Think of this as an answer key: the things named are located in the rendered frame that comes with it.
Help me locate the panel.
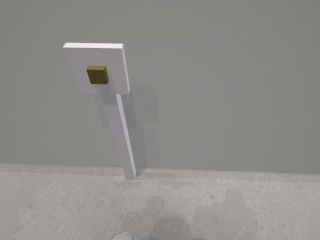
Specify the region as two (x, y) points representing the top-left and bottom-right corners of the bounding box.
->
(62, 42), (136, 180)

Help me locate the button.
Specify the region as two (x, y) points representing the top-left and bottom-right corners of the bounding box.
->
(86, 65), (109, 85)

